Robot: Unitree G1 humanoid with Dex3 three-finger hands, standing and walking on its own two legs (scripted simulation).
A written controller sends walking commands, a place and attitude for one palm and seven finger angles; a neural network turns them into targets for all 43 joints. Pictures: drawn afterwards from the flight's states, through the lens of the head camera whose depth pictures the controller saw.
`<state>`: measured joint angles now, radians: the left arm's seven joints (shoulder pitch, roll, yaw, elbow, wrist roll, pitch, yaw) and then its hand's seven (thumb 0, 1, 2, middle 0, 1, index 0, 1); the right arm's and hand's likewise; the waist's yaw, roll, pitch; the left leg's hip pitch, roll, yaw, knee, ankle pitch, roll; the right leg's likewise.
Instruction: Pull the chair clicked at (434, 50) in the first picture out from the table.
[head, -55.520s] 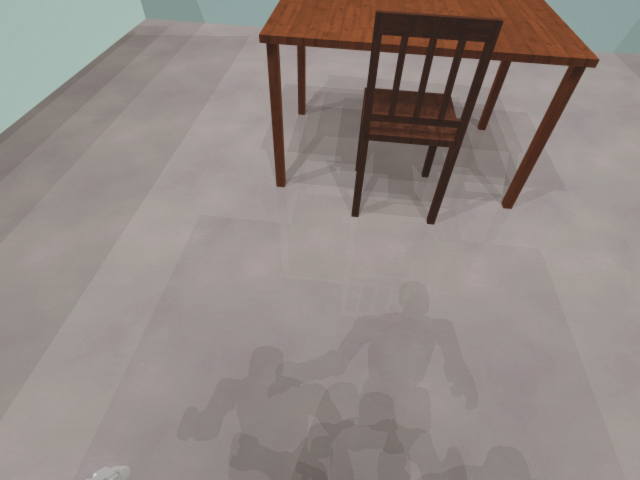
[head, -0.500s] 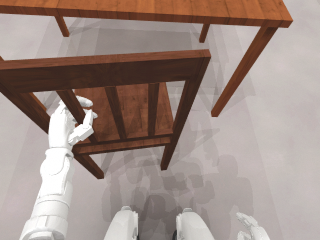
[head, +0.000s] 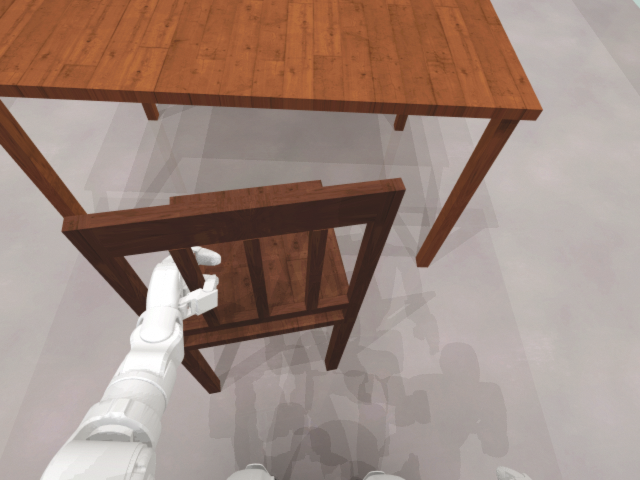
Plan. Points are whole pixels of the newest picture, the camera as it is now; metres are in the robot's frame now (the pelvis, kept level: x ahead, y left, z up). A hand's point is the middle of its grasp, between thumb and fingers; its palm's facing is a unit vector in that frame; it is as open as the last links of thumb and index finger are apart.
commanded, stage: step backward, pulling the chair out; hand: left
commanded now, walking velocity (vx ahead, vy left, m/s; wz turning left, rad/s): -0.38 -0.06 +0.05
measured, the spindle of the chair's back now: (258, 280) +0.41 +0.09 -0.09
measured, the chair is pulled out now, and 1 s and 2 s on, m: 0.24 0.35 0.48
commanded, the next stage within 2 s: none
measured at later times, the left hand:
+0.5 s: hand (222, 361) +0.27 +0.13 -0.06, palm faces +0.06 -0.99 -0.15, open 5.2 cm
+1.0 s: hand (216, 375) +0.25 +0.13 -0.06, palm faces +0.07 -0.98 -0.17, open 5.4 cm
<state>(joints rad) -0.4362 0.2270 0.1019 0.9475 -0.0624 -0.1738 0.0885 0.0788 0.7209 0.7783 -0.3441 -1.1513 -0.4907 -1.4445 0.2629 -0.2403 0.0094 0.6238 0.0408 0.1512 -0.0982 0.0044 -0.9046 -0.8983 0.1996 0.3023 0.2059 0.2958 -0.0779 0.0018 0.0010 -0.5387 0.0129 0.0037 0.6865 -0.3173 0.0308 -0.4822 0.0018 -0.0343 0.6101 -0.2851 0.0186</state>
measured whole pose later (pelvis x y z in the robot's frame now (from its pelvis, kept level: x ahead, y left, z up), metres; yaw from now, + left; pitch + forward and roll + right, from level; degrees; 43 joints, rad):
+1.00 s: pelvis -0.09 -0.01 +0.00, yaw +2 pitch +3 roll +0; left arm -0.42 0.16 0.04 1.01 -0.04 -0.21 0.12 0.05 0.67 0.79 -0.31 -1.14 -0.50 -1.44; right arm 0.22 -0.25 0.01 0.76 0.04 0.01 -0.12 0.01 -0.91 -0.90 0.20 0.30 0.21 0.30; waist -0.06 -0.01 0.09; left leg -0.45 -0.03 -0.04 0.80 -0.43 -0.02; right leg -0.45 -0.05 -0.05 0.56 -0.15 0.01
